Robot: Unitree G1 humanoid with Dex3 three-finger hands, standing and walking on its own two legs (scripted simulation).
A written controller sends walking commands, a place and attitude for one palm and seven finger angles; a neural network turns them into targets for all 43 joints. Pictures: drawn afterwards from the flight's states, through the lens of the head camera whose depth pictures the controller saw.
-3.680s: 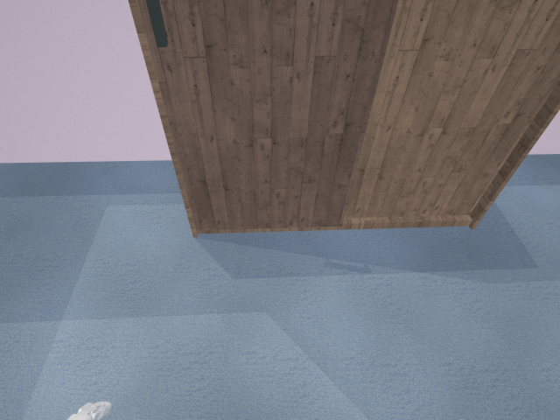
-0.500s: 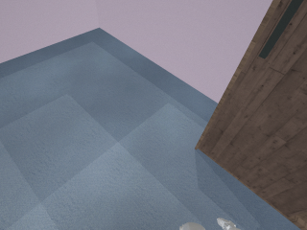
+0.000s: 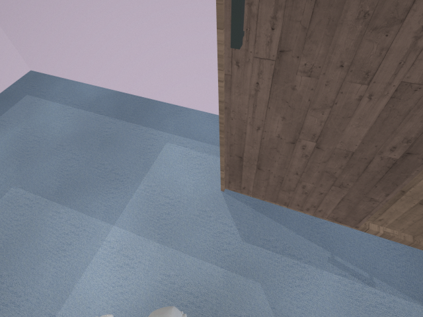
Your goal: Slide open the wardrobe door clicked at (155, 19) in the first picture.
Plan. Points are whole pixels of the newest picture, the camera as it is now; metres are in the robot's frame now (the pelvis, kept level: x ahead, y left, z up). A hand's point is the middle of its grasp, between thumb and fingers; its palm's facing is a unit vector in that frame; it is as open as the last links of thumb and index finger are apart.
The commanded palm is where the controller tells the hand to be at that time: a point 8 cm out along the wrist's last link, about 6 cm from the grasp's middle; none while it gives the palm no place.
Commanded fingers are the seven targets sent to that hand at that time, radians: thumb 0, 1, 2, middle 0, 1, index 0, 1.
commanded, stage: turn to face it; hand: left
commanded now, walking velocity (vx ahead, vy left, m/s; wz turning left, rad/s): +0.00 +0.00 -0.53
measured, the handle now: out of the picture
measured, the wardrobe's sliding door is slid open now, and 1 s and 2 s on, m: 0.00 0.00 0.00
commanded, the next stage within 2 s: take the last steps up to it in 0.48 s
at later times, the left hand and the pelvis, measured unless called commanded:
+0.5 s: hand out of the picture +0.14 +0.23 -0.16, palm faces -0.16 -0.97 -0.21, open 7.4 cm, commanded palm none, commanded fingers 0.00 0.90 0.90 -0.20 -0.30 -0.20 -0.30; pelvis +0.02 +0.04 +0.01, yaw -14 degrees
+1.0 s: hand out of the picture +0.11 +0.15 -0.14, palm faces -0.24 -0.94 -0.24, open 7.3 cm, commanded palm none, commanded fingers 0.00 0.90 0.90 -0.20 -0.30 -0.20 -0.30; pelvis +0.05 -0.02 +0.02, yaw -18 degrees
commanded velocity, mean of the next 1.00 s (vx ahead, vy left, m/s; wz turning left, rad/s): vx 0.12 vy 0.01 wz -0.20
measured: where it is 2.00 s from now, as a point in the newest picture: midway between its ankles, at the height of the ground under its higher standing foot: outside the picture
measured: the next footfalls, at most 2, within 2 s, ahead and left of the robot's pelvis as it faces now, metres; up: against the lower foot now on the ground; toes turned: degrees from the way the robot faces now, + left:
left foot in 0.38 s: +0.08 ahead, +0.14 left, +0.00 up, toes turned -7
right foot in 0.82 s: +0.00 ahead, -0.09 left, +0.00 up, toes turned -24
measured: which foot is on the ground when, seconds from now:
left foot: up 0.00-0.36, down 0.38-0.82, up 0.84-1.00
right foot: down 0.00-0.40, up 0.42-0.80, down 0.82-1.00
